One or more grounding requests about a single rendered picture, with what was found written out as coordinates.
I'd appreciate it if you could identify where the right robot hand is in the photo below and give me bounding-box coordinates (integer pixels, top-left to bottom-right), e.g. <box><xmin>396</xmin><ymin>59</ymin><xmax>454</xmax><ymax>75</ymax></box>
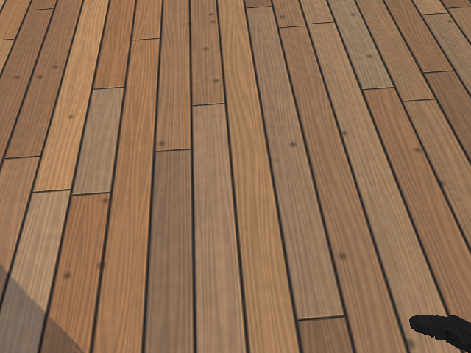
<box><xmin>409</xmin><ymin>315</ymin><xmax>471</xmax><ymax>353</ymax></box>

